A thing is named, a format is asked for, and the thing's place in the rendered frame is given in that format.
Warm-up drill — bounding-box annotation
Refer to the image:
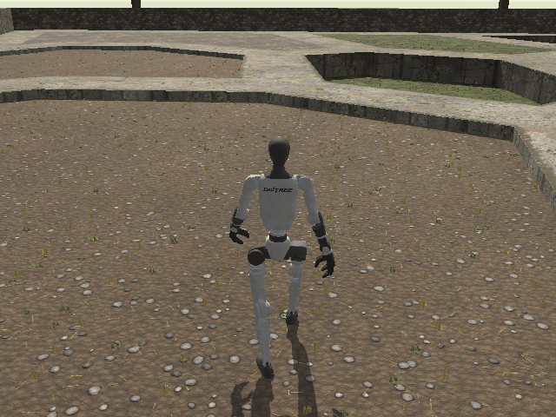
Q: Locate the robot left forearm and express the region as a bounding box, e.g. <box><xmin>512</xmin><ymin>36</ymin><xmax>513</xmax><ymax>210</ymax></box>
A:
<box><xmin>230</xmin><ymin>206</ymin><xmax>244</xmax><ymax>233</ymax></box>

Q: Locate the robot left upper arm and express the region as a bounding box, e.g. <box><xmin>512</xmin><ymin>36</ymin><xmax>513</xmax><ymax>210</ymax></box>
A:
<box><xmin>235</xmin><ymin>175</ymin><xmax>261</xmax><ymax>220</ymax></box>

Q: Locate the right robot shin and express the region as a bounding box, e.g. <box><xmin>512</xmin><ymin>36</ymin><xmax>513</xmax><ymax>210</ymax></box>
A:
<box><xmin>288</xmin><ymin>264</ymin><xmax>304</xmax><ymax>314</ymax></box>

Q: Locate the left robot hand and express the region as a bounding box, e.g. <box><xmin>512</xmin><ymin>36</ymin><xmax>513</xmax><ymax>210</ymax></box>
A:
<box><xmin>229</xmin><ymin>228</ymin><xmax>249</xmax><ymax>244</ymax></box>

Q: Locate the robot right upper arm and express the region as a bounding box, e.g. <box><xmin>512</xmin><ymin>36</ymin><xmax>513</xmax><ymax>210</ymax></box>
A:
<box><xmin>296</xmin><ymin>175</ymin><xmax>321</xmax><ymax>225</ymax></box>

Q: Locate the robot head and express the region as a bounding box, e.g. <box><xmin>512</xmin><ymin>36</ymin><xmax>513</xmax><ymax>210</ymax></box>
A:
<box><xmin>264</xmin><ymin>137</ymin><xmax>294</xmax><ymax>179</ymax></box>

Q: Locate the right robot hand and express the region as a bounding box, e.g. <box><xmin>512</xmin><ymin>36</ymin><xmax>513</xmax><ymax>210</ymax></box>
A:
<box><xmin>314</xmin><ymin>253</ymin><xmax>335</xmax><ymax>278</ymax></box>

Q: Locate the robot right forearm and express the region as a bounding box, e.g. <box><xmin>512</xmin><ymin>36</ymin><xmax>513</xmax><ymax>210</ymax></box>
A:
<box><xmin>312</xmin><ymin>211</ymin><xmax>332</xmax><ymax>255</ymax></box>

